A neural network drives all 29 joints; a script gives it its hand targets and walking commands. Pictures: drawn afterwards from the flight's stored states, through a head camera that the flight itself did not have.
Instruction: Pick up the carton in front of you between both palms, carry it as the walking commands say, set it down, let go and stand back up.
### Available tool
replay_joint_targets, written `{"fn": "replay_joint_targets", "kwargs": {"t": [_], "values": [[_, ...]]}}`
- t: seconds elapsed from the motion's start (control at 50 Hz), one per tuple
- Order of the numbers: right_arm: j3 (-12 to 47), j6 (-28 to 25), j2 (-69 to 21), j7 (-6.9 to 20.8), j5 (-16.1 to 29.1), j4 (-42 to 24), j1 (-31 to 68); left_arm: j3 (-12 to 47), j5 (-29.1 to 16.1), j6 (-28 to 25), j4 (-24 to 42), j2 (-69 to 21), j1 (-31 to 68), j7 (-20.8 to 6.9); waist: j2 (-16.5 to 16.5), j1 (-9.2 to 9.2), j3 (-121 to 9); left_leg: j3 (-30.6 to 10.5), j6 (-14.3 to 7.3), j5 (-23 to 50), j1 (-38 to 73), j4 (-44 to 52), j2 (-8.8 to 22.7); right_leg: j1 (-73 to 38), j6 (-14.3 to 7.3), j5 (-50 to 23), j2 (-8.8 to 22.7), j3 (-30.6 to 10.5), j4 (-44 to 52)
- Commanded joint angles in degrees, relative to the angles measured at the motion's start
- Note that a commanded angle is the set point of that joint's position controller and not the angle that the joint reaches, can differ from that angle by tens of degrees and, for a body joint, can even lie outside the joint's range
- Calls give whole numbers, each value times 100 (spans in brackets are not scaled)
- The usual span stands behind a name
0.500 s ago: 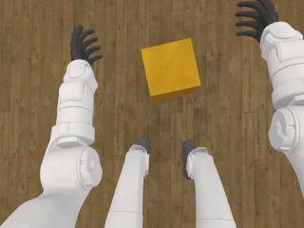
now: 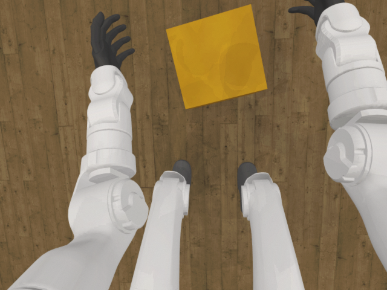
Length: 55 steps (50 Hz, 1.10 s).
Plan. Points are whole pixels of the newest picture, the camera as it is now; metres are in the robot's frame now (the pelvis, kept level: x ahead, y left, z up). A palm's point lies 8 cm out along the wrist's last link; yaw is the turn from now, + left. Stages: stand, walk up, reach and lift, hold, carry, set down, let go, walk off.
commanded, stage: reach and lift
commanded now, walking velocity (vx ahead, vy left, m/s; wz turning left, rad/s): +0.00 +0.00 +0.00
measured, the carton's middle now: (216, 67) +0.51 -0.01 -0.47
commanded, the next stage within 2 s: none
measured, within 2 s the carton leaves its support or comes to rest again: leaves its support in 1.42 s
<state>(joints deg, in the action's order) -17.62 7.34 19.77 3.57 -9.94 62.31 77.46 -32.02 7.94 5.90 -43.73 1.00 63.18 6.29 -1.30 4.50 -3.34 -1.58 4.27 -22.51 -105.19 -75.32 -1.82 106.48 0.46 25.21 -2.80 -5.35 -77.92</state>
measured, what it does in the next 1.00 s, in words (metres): lowers itself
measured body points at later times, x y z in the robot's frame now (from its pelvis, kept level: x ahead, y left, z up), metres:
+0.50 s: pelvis -0.07 +0.00 -0.20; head +0.32 -0.02 +0.02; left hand +0.49 +0.18 -0.38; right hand +0.55 -0.19 -0.38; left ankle +0.06 +0.14 -0.56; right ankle +0.04 -0.11 -0.56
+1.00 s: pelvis -0.06 +0.00 -0.22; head +0.32 -0.03 +0.00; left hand +0.49 +0.16 -0.40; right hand +0.55 -0.18 -0.40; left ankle +0.06 +0.14 -0.56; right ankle +0.04 -0.11 -0.56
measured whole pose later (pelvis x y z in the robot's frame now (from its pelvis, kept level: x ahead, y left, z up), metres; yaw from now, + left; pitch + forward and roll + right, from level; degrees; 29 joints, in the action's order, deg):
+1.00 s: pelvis -0.06 +0.00 -0.22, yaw +2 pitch +36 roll +5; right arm 5.8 6.1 31.0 1.1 9.7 73.9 97.8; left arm -17.8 -8.2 5.2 -60.9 9.6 86.5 11.1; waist 3.1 3.9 24.9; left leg -0.4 5.4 -31.8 -127.5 -122.8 -3.5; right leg 129.3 -0.3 34.3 -1.0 -4.0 -127.4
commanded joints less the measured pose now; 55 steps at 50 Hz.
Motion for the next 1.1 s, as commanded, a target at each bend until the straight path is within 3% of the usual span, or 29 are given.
{"fn": "replay_joint_targets", "kwargs": {"t": [0.0,0.08,0.16,0.24,0.32,0.4,0.52,0.62,0.72,0.96,1.06,1.08], "values": [[232,-187,714,-170,270,-525,1297,251,-249,-178,376,604,896,86,-491,90,-5543,599,210,2859,2089,-785,-316,-2876,100,-3341,-112,316,-606],[810,-214,1143,-306,839,-674,1850,712,-799,-153,373,948,1271,265,-642,109,-6324,647,186,2950,2098,-1632,-309,-2749,129,-3198,-105,398,-1432],[1410,-110,1436,-365,1386,-751,2461,1129,-1326,-28,378,1298,1779,405,-946,193,-6787,739,132,2476,1704,-2258,-280,-3053,132,-2987,-29,454,-2155],[1792,63,1670,-339,1723,-562,3124,1313,-1636,173,228,1530,2415,513,-1105,279,-6492,813,69,1487,1415,-2660,-196,-2747,140,-1796,60,534,-2524],[1900,166,1786,-272,1796,12,3554,1337,-1669,287,-224,1623,3048,512,-993,260,-5586,833,37,623,1110,-2987,-103,-2028,110,-689,186,520,-2753],[1862,130,1841,-211,1745,557,3750,1330,-1566,245,-755,1639,3478,449,-683,200,-4686,791,47,324,1027,-3344,-50,-1358,38,-199,261,459,-3012],[1850,-107,2017,-237,1805,539,4137,1288,-1426,-22,-945,1812,3977,413,-401,204,-4137,766,57,674,967,-3871,-50,-1048,-31,-485,296,333,-3477],[2120,-268,2000,-297,2000,427,4153,1443,-1595,-180,-1013,1758,3814,432,-537,179,-4427,746,22,1510,1174,-4217,-100,-1572,8,-1483,292,292,-3903],[2390,-338,1835,-271,2125,361,3882,1669,-1898,-224,-1057,1372,3293,481,-683,70,-4857,742,20,1975,1397,-4343,-220,-1775,14,-1988,288,321,-4036],[2300,-217,1485,-241,1969,615,3837,1396,-1574,-166,-1161,1251,3486,479,-615,91,-3893,792,20,960,840,-4167,-264,-1231,-8,-907,263,265,-3748],[2429,-169,763,-132,1928,608,4152,1463,-1503,-124,-1181,550,3916,381,-583,38,-3644,772,-16,716,1024,-4125,-379,-1191,-36,-610,181,297,-3696],[2477,-130,289,-43,1896,589,4267,1443,-1399,-92,-1181,168,4015,318,-590,75,-3596,776,-32,690,1111,-4116,-408,-1171,-36,-569,139,320,-3698]]}}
